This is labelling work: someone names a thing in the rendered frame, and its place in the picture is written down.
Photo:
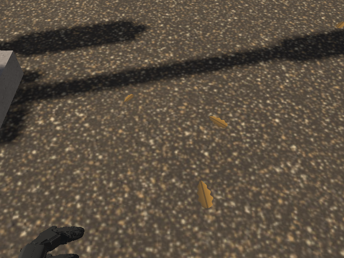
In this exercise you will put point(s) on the robot left hand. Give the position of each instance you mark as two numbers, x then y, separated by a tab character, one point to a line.
49	239

